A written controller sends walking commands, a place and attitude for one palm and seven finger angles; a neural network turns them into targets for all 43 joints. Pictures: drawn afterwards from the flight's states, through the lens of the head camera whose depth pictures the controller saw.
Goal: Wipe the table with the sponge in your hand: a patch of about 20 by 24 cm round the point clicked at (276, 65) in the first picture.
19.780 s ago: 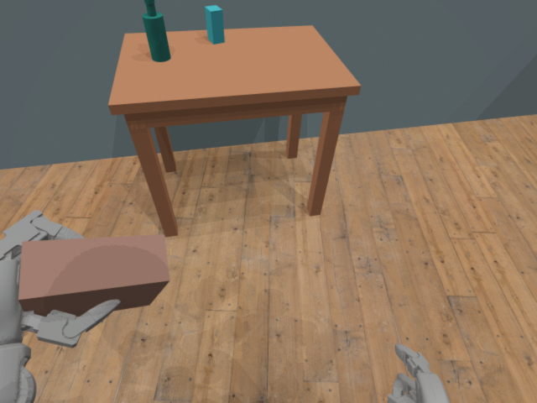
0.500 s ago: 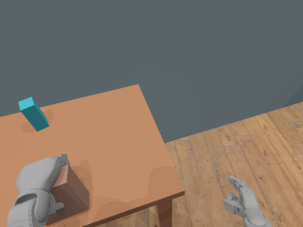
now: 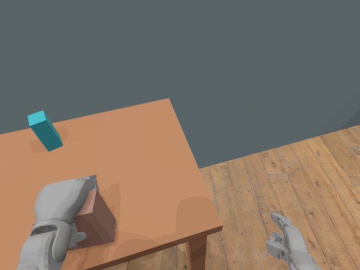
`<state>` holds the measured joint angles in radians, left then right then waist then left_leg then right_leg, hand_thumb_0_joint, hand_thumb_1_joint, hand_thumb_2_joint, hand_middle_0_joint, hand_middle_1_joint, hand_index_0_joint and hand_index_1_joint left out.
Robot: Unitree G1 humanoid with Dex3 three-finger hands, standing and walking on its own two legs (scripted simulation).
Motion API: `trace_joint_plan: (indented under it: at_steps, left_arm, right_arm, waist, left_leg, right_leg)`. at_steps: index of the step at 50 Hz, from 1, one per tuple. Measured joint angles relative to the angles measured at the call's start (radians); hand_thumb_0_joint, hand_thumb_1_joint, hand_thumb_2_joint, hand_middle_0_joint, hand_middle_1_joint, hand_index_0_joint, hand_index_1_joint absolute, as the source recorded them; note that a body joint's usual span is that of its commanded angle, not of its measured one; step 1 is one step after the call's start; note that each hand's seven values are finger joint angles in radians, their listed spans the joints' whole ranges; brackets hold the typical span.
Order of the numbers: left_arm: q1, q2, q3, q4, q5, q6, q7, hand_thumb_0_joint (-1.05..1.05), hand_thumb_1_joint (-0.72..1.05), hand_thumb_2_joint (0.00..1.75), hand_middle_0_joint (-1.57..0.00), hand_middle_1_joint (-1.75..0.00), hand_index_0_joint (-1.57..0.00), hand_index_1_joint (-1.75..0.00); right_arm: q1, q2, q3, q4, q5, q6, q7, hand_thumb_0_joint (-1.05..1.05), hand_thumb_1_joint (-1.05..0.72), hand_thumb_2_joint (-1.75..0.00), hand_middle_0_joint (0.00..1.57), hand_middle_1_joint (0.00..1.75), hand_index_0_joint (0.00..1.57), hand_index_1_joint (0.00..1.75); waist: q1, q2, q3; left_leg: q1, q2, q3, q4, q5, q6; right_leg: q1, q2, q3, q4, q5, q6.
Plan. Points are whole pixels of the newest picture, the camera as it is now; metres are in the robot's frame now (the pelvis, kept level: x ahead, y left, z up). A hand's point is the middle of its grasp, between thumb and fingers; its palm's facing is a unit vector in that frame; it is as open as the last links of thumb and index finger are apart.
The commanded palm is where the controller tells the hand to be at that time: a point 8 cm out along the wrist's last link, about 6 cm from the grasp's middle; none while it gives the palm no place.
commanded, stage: move the sponge above the wiping area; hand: left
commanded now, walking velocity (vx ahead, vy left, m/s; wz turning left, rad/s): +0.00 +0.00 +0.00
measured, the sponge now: (84, 226) +0.18 +0.27 +0.00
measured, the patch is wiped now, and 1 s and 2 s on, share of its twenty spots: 0.00 0.00 0.00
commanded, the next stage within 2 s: lower the sponge onto the table in 0.54 s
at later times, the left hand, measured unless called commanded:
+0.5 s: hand (64, 206) +0.19 +0.28 +0.08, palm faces +0.05 -0.05 -1.00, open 9.6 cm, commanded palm +0.15 +0.28 +0.13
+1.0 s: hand (61, 202) +0.19 +0.29 +0.08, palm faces +0.06 -0.08 -1.00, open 9.6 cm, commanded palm +0.16 +0.27 +0.13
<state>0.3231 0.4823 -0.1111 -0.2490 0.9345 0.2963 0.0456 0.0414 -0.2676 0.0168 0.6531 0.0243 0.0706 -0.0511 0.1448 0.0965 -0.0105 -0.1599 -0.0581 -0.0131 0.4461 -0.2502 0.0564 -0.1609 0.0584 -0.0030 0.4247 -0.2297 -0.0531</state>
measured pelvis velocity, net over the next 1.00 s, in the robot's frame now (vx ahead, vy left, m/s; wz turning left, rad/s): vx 0.00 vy -0.01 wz -0.01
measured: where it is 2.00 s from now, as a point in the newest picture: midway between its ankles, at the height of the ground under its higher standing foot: outside the picture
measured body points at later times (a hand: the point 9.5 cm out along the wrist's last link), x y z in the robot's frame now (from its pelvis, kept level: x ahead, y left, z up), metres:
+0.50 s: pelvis +0.00 -0.01 +0.00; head -0.01 -0.04 +0.45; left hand +0.18 +0.28 +0.13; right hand +0.25 -0.21 -0.08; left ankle -0.01 +0.08 -0.74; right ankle +0.00 -0.09 -0.74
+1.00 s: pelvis +0.00 -0.01 +0.00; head -0.02 -0.05 +0.45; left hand +0.18 +0.29 +0.14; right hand +0.24 -0.21 -0.09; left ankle -0.01 +0.08 -0.74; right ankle +0.00 -0.09 -0.74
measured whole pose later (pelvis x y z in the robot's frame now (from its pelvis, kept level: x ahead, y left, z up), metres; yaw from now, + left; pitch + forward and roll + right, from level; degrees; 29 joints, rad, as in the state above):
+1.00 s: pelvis +0.00 -0.01 +0.00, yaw +0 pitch -2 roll +0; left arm 0.31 0.47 -0.01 -0.20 0.88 0.40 0.11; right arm 0.03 -0.25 0.02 0.68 0.06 0.10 -0.04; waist 0.11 0.11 -0.03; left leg -0.14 -0.05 -0.01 0.43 -0.24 0.05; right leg -0.15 0.07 0.01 0.41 -0.22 -0.06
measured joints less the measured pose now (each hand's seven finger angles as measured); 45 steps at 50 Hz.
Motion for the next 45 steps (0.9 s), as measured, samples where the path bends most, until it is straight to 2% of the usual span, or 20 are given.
trace_joint_plan:
  at_steps: [3,6,10,13,15,18,22,25,28,31,34,38,42,45]
  left_arm:
    - [-0.020,0.001,0.027,-0.004,-0.002,-0.016,0.053,0.00,-0.48,1.08,-0.80,-1.40,-0.79,-1.39]
    - [-0.046,-0.003,0.064,0.024,-0.029,0.042,0.079,0.00,-0.48,1.08,-0.80,-1.40,-0.79,-1.39]
    - [-0.032,-0.020,0.095,0.042,-0.068,0.156,0.050,0.01,-0.48,1.08,-0.79,-1.40,-0.79,-1.39]
    - [0.015,-0.029,0.072,0.025,-0.078,0.185,0.000,0.01,-0.48,1.08,-0.79,-1.40,-0.79,-1.40]
    - [0.044,-0.029,0.047,0.012,-0.073,0.163,-0.026,0.01,-0.48,1.09,-0.79,-1.40,-0.79,-1.40]
    - [0.064,-0.015,0.016,-0.007,-0.051,0.091,-0.034,0.00,-0.48,1.09,-0.79,-1.40,-0.79,-1.39]
    - [0.060,0.017,0.041,-0.022,-0.014,-0.002,0.023,0.00,-0.48,1.09,-0.80,-1.40,-0.79,-1.39]
    - [0.040,0.028,0.082,-0.022,-0.017,0.003,0.064,0.01,-0.48,1.09,-0.80,-1.40,-0.79,-1.39]
    - [0.022,0.014,0.117,-0.009,-0.054,0.056,0.072,0.01,-0.48,1.09,-0.80,-1.40,-0.79,-1.39]
    - [0.016,-0.007,0.115,0.012,-0.083,0.119,0.042,0.01,-0.48,1.09,-0.79,-1.40,-0.79,-1.39]
    - [0.025,-0.020,0.080,0.026,-0.082,0.146,-0.007,0.01,-0.48,1.09,-0.79,-1.40,-0.79,-1.39]
    - [0.026,-0.017,0.025,0.025,-0.053,0.087,-0.035,0.00,-0.48,1.09,-0.79,-1.40,-0.79,-1.39]
    - [0.020,-0.004,0.025,0.005,-0.013,0.001,0.014,0.01,-0.48,1.09,-0.80,-1.40,-0.79,-1.39]
    - [0.016,0.005,0.057,-0.003,-0.013,-0.003,0.061,0.01,-0.49,1.09,-0.80,-1.40,-0.79,-1.39]
  right_arm:
    - [-0.005,0.013,0.001,0.011,0.010,0.003,0.006,0.02,-0.91,-0.90,0.20,0.30,0.20,0.30]
    - [-0.018,0.024,0.008,0.025,0.025,0.022,0.014,0.02,-0.91,-0.90,0.20,0.30,0.20,0.30]
    - [-0.037,0.019,0.017,0.026,0.040,0.045,0.027,0.02,-0.91,-0.90,0.20,0.30,0.20,0.30]
    - [-0.037,0.005,0.017,0.010,0.038,0.047,0.030,0.02,-0.91,-0.90,0.20,0.30,0.20,0.30]
    - [-0.029,-0.004,0.013,-0.002,0.030,0.042,0.026,0.02,-0.91,-0.90,0.20,0.30,0.20,0.30]
    - [-0.014,-0.011,0.006,-0.009,0.013,0.030,0.013,0.02,-0.91,-0.90,0.20,0.30,0.20,0.30]
    - [-0.006,-0.004,-0.002,-0.001,0.003,0.017,0.001,0.02,-0.91,-0.90,0.20,0.30,0.20,0.30]
    - [-0.009,0.005,-0.005,0.007,0.013,0.016,0.004,0.02,-0.91,-0.90,0.20,0.30,0.20,0.30]
    - [-0.021,0.009,-0.002,0.015,0.028,0.023,0.009,0.02,-0.91,-0.90,0.20,0.30,0.20,0.30]
    - [-0.030,0.008,0.004,0.015,0.036,0.032,0.013,0.02,-0.91,-0.90,0.20,0.30,0.20,0.30]
    - [-0.033,0.002,0.010,0.005,0.034,0.037,0.016,0.02,-0.91,-0.90,0.20,0.30,0.20,0.30]
    - [-0.016,-0.002,0.010,-0.006,0.016,0.027,0.008,0.02,-0.91,-0.90,0.20,0.30,0.20,0.30]
    - [0.000,0.007,0.003,0.001,0.005,0.012,0.004,0.02,-0.91,-0.90,0.20,0.30,0.20,0.30]
    - [0.002,0.015,0.001,0.013,0.013,0.014,0.008,0.02,-0.91,-0.90,0.20,0.30,0.20,0.30]
  waist:
    - [-0.003,0.003,-0.007]
    - [-0.018,0.006,-0.020]
    - [-0.040,0.016,-0.024]
    - [-0.047,0.021,-0.022]
    - [-0.042,0.018,-0.018]
    - [-0.020,0.006,-0.007]
    - [0.006,-0.005,-0.002]
    - [0.002,-0.001,-0.009]
    - [-0.016,0.010,-0.019]
    - [-0.033,0.019,-0.027]
    - [-0.040,0.022,-0.021]
    - [-0.026,0.009,-0.006]
    - [-0.008,0.001,-0.001]
    - [-0.010,0.003,-0.009]
  left_leg:
    - [0.007,0.004,0.006,0.000,-0.005,-0.004]
    - [0.011,0.003,0.009,-0.013,0.000,-0.006]
    - [0.017,0.002,0.010,-0.028,0.007,-0.006]
    - [0.015,0.001,0.006,-0.026,0.006,-0.003]
    - [0.013,0.000,0.002,-0.021,0.004,-0.002]
    - [0.014,0.003,-0.001,-0.009,-0.002,-0.003]
    - [0.017,0.014,0.002,0.008,-0.014,-0.009]
    - [0.019,0.017,0.004,0.010,-0.017,-0.012]
    - [0.023,0.013,0.002,-0.001,-0.010,-0.012]
    - [0.020,0.007,-0.001,-0.014,0.001,-0.009]
    - [0.015,0.003,-0.001,-0.019,0.008,-0.006]
    - [0.010,0.003,-0.002,-0.013,0.009,-0.005]
    - [0.009,0.011,0.005,0.000,0.000,-0.009]
    - [0.013,0.014,0.009,0.000,-0.003,-0.011]
  right_leg:
    - [0.005,0.004,0.007,-0.001,-0.001,-0.002]
    - [0.004,0.003,0.010,-0.004,0.000,-0.002]
    - [0.006,0.002,0.013,-0.011,0.003,-0.001]
    - [0.007,0.001,0.009,-0.011,0.001,0.000]
    - [0.007,0.000,0.005,-0.008,-0.002,0.000]
    - [0.012,0.004,0.001,-0.006,-0.004,-0.003]
    - [0.021,0.015,0.004,-0.007,-0.003,-0.011]
    - [0.025,0.018,0.006,-0.008,-0.002,-0.012]
    - [0.026,0.014,0.005,-0.013,0.000,-0.009]
    - [0.020,0.007,0.002,-0.015,0.003,-0.005]
    - [0.012,0.004,0.002,-0.013,0.005,-0.003]
    - [0.007,0.004,0.001,-0.006,0.005,-0.004]
    - [0.008,0.012,0.007,-0.003,0.006,-0.009]
    - [0.011,0.015,0.011,-0.005,0.006,-0.010]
